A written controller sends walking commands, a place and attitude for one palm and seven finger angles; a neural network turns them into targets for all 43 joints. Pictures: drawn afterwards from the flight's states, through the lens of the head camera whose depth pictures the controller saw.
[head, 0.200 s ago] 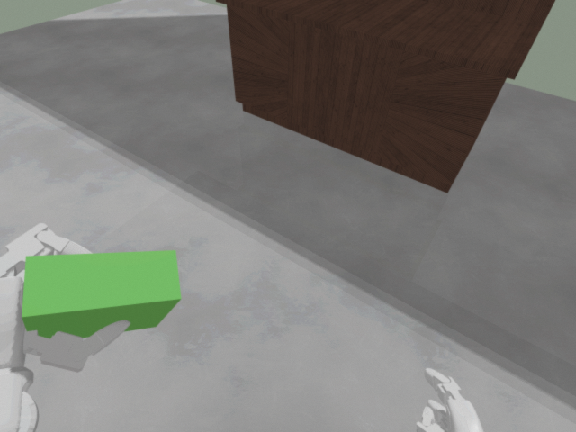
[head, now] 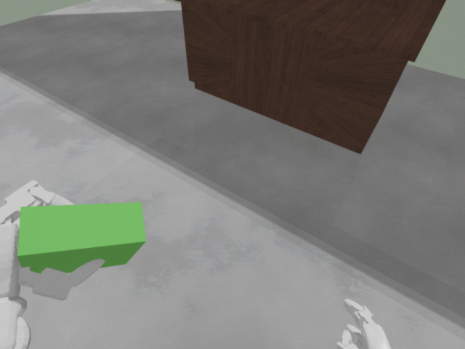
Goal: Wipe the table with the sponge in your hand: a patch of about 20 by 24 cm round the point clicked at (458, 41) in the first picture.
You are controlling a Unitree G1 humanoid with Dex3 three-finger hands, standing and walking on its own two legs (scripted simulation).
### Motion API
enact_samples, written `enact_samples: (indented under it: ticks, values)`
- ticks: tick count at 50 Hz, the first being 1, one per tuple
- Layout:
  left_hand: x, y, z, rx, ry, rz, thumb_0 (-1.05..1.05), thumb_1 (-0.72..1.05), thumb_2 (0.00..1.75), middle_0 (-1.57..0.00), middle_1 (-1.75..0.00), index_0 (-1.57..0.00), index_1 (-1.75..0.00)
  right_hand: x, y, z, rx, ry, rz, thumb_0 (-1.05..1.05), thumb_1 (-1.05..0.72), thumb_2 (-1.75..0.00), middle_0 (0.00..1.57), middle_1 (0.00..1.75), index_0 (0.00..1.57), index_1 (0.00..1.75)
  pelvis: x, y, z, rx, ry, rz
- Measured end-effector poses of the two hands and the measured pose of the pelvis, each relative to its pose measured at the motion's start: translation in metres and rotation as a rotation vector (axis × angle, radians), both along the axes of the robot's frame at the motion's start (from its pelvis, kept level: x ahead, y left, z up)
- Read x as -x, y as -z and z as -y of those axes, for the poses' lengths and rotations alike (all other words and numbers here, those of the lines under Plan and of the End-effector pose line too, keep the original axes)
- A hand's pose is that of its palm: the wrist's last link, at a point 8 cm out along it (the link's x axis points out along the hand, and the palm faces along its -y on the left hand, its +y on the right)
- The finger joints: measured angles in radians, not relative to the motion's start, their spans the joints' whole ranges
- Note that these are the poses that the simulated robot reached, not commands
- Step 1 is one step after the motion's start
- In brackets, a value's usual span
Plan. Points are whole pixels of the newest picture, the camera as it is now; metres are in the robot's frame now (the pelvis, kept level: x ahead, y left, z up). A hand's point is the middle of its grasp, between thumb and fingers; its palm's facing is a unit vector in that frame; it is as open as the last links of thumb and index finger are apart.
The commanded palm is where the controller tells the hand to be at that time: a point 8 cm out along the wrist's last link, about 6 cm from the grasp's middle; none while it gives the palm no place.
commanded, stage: stand and wait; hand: left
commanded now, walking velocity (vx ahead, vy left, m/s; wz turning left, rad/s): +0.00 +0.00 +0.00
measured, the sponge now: (101, 239) +0.23 +0.20 +0.14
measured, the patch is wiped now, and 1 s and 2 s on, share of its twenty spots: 0.00 0.00 0.00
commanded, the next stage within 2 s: look at it before walking up in 0.06 s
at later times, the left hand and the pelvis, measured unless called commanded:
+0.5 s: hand (60, 237) +0.22 +0.24 +0.16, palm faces +0.41 -0.83 -0.39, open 9.6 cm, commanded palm +0.17 +0.28 +0.18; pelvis +0.01 +0.00 +0.00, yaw -1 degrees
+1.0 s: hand (122, 159) +0.35 +0.20 +0.17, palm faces +0.33 -0.85 -0.41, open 9.6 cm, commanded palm +0.30 +0.24 +0.18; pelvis +0.11 -0.02 +0.00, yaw -7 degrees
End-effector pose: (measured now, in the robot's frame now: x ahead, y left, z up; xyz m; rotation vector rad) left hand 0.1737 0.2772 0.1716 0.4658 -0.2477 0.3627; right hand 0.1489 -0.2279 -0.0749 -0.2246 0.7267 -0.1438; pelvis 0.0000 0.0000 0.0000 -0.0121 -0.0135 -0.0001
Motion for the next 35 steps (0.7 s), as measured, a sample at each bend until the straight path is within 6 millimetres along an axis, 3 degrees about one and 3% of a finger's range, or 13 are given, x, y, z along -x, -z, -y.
enact_samples:
  ticks: [23,35]
  values:
    - [-0.001,0.001,-0.002,-0.002,-0.003,0.014,0.0,-0.44,0.97,-0.8,-1.32,-0.8,-1.32,0.001,0.0,0.002,0.012,0.022,0.006,0.02,-0.9,-0.9,0.2,0.3,0.21,0.3,-0.005,0.003,-0.001,-0.001,0.018,0.003]
    - [-0.042,0.007,0.024,0.012,0.007,0.04,0.0,-0.44,0.97,-0.81,-1.32,-0.8,-1.32,-0.013,0.022,0.024,-0.002,0.033,-0.075,0.02,-0.9,-0.9,0.2,0.3,0.21,0.3,-0.038,0.011,0.019,-0.006,0.012,0.002]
